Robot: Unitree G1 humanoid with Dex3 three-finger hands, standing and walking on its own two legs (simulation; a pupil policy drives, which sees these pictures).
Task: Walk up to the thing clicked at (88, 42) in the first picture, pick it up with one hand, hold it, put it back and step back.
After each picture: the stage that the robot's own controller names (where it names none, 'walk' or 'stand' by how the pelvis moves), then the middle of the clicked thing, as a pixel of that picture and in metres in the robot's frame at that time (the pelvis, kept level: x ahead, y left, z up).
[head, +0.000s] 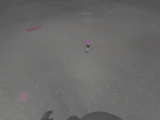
stand; (88, 45) +1.59 +0.06 -0.65
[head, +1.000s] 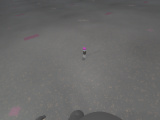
walk; (84, 52) +1.45 +0.21 -0.64
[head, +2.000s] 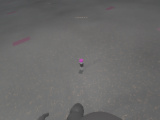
walk; (81, 64) +0.97 +0.22 -0.65
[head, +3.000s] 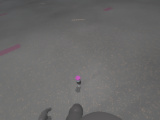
walk; (78, 81) +0.61 +0.21 -0.64
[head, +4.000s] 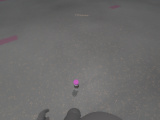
walk; (76, 85) +0.50 +0.18 -0.63
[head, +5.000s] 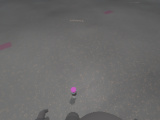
stand; (74, 92) +0.43 +0.19 -0.64
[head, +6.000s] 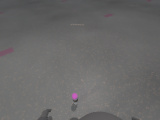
stand; (75, 99) +0.38 +0.18 -0.66
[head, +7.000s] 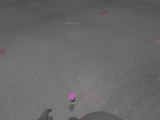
stand; (72, 98) +0.36 +0.21 -0.65
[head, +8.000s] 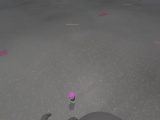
stand; (72, 97) +0.39 +0.22 -0.66
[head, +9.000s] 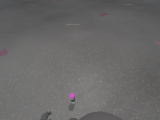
stand; (72, 98) +0.38 +0.22 -0.66
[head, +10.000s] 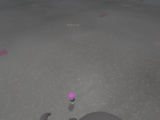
stand; (72, 98) +0.39 +0.22 -0.66
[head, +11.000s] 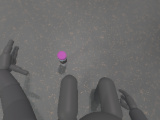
go down; (63, 59) +0.46 +0.22 -0.31
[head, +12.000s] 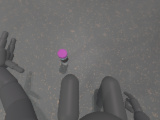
go down; (64, 58) +0.47 +0.23 -0.27
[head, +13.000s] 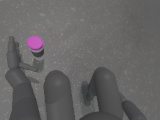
close in; (37, 50) +0.46 +0.27 -0.17
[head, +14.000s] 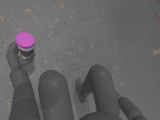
close; (27, 49) +0.46 +0.28 -0.16
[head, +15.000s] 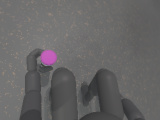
lift; (47, 61) +0.36 +0.24 -0.15
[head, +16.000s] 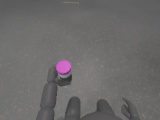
lift; (65, 76) +0.31 +0.17 +0.03
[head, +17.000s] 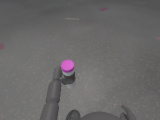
hold; (69, 76) +0.32 +0.14 +0.04
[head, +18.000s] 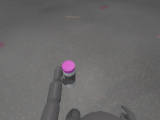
crouch; (70, 76) +0.32 +0.14 +0.03
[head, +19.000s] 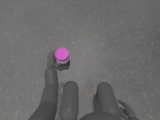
crouch; (64, 61) +0.41 +0.17 -0.05
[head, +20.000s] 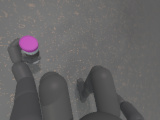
lower; (32, 52) +0.43 +0.25 -0.18
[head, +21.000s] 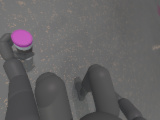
lower; (24, 48) +0.46 +0.27 -0.17
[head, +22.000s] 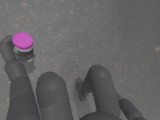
lower; (26, 50) +0.44 +0.28 -0.17
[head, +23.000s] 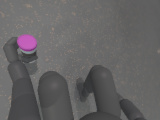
lower; (29, 51) +0.44 +0.27 -0.16
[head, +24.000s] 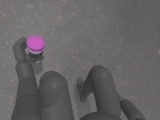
loosen; (36, 52) +0.44 +0.24 -0.16
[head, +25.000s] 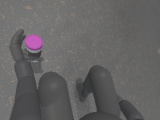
withdraw; (34, 51) +0.45 +0.25 -0.17
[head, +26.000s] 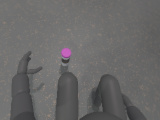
walk; (65, 58) +0.46 +0.20 -0.23
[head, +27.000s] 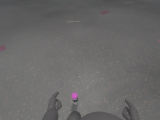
stand; (75, 98) +0.37 +0.15 -0.58
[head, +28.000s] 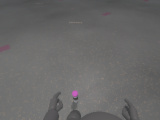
stand; (75, 96) +0.40 +0.16 -0.60
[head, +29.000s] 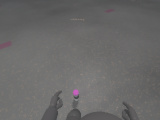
stand; (76, 95) +0.39 +0.16 -0.60
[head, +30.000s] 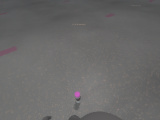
walk; (77, 97) +0.41 +0.16 -0.65
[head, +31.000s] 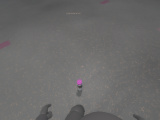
walk; (79, 85) +0.49 +0.15 -0.64
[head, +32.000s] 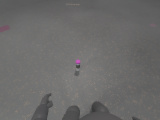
walk; (77, 65) +0.77 +0.15 -0.63
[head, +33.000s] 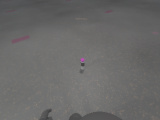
stand; (82, 64) +1.01 +0.16 -0.63
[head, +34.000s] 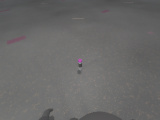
stand; (80, 64) +1.00 +0.19 -0.66
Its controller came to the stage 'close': yes
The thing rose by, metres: 0.67
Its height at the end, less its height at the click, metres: +0.00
